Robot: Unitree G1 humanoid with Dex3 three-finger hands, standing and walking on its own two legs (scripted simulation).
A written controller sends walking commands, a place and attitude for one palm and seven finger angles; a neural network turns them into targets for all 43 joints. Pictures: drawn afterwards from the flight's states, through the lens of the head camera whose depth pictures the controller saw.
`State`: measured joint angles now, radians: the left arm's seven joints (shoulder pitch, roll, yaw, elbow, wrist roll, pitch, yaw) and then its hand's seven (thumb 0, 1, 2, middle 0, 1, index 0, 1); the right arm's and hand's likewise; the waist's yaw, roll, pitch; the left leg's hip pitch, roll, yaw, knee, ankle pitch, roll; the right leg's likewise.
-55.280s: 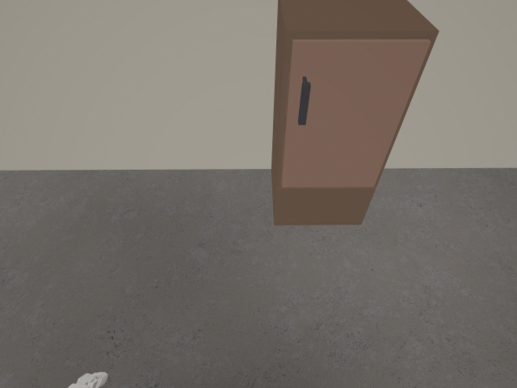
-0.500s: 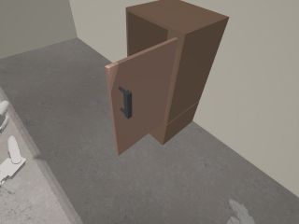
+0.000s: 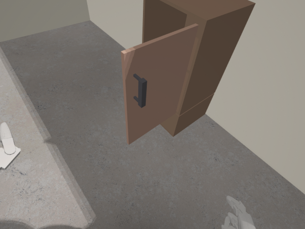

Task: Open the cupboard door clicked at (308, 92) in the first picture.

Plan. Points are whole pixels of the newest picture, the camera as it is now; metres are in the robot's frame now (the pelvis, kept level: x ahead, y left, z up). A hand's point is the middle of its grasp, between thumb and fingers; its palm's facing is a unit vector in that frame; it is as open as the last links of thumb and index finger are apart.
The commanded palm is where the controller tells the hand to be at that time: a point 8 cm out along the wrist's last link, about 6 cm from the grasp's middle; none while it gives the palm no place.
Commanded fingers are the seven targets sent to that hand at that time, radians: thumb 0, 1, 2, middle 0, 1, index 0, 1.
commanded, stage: stop stepping back and stand still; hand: left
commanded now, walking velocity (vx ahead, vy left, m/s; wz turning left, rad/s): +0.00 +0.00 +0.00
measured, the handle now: (139, 90) +0.61 +0.09 -0.04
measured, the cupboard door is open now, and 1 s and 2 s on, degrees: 91 91 91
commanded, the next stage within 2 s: let the arm hang, fingers relaxed in 0.46 s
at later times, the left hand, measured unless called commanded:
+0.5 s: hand (36, 144) +0.23 +0.24 +0.17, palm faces +0.36 -0.79 -0.49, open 7.5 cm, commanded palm +0.17 +0.28 +0.19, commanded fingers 0.00 0.90 0.90 -0.20 -0.30 -0.20 -0.30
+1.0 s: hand out of the picture -0.01 +0.17 -0.17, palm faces +0.03 -0.98 -0.20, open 7.0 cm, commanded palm none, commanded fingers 0.00 0.90 0.90 -0.20 -0.30 -0.20 -0.30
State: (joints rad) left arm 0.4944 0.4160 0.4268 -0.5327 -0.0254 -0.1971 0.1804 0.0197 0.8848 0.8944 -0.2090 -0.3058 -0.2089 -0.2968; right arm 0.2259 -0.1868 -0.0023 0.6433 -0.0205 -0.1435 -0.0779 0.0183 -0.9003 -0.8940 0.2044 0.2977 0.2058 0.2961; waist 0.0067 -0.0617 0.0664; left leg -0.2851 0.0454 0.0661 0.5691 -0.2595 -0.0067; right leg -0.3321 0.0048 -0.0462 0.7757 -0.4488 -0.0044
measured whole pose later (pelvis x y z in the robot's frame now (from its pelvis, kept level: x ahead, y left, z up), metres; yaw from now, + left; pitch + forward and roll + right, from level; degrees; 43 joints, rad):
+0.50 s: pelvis +0.02 -0.01 +0.01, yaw -2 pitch +0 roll +0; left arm 0.58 0.41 0.40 -0.52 -0.04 -0.19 0.16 0.02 0.88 0.89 -0.21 -0.31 -0.21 -0.30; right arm 0.19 -0.22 -0.01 0.62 0.00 -0.11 -0.07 0.02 -0.90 -0.89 0.20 0.30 0.21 0.30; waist 0.00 -0.01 0.06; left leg -0.21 0.03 0.04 0.48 -0.26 -0.01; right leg -0.23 0.04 -0.06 0.46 -0.23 -0.05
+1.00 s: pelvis -0.02 -0.01 +0.01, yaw +0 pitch -1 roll +0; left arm 0.29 0.20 0.02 1.00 0.01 0.03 0.02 -0.01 0.98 0.89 -0.21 -0.30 -0.21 -0.30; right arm 0.29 -0.19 0.01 1.04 -0.04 0.05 0.00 0.01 -0.90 -0.89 0.20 0.30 0.20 0.30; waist 0.00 -0.02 0.08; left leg -0.27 0.02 -0.01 0.49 -0.20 -0.01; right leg -0.27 0.03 -0.10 0.45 -0.18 -0.06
